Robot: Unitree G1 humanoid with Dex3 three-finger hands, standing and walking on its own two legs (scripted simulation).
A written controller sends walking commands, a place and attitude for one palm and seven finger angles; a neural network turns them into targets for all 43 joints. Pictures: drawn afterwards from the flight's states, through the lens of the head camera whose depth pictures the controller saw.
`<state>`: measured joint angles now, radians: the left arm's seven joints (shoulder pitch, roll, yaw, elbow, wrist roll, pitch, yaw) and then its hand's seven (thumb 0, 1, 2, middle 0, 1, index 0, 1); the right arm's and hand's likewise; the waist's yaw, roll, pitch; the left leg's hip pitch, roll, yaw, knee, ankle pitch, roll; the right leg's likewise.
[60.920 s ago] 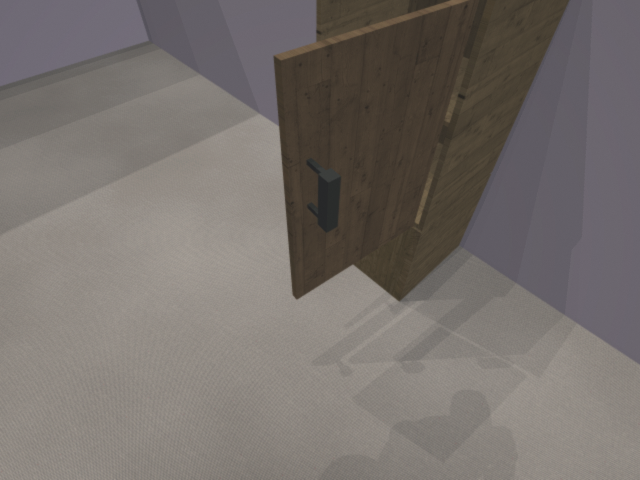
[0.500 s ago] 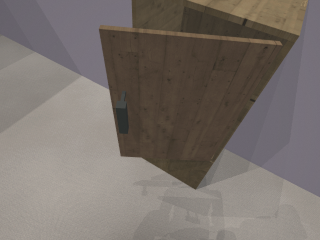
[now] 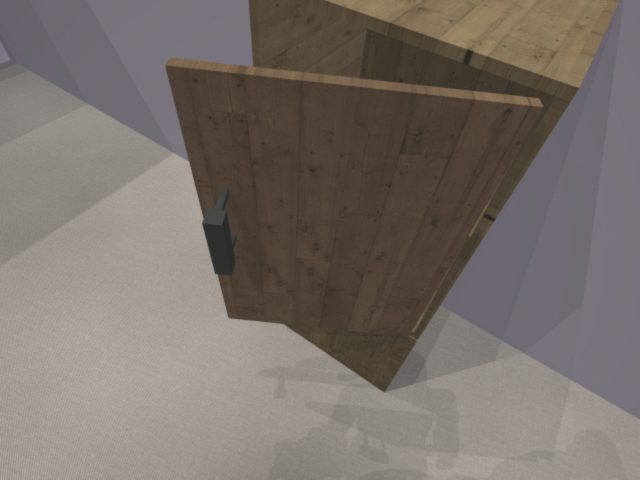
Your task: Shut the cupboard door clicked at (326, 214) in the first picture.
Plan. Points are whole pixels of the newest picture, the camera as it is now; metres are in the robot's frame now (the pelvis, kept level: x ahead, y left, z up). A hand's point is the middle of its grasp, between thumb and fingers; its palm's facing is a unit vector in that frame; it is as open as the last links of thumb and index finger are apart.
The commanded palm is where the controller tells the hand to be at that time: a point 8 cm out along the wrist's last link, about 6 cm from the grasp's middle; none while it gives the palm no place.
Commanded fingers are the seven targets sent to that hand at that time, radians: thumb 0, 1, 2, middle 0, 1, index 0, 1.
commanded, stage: come to a stop and stand still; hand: left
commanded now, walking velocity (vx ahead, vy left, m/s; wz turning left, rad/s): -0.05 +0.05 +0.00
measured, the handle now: (224, 232) +0.44 +0.19 +0.01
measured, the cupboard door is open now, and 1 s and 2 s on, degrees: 29 29 29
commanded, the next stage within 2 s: look again from close up in 0.52 s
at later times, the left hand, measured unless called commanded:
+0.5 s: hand out of the picture +0.02 +0.20 -0.16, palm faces -0.02 -0.97 -0.25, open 7.4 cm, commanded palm none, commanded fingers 0.00 0.90 0.90 -0.20 -0.30 -0.20 -0.30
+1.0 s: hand out of the picture +0.01 +0.17 -0.17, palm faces -0.01 -0.98 -0.18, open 7.4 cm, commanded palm none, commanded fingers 0.00 0.90 0.90 -0.20 -0.30 -0.20 -0.30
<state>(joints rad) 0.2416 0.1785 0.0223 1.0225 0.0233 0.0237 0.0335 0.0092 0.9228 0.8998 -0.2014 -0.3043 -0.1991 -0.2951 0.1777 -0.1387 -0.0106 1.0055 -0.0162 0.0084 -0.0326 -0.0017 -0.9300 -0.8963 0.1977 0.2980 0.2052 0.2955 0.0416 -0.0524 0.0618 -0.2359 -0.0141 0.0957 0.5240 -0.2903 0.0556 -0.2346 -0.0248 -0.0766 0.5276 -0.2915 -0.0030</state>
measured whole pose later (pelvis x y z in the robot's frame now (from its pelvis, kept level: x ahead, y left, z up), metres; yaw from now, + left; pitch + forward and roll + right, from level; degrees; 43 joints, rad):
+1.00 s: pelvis +0.01 +0.00 +0.01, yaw -1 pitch -1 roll +0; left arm 0.28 0.14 -0.02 1.12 0.02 -0.01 0.03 0.01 0.91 0.90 -0.20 -0.30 -0.20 -0.29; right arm 0.27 -0.15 0.02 1.14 -0.01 -0.02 -0.02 0.01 -0.92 -0.90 0.20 0.30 0.20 0.30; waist 0.01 -0.01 0.04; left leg -0.15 -0.02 0.12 0.41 -0.25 0.05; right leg -0.18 -0.02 -0.05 0.45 -0.26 0.00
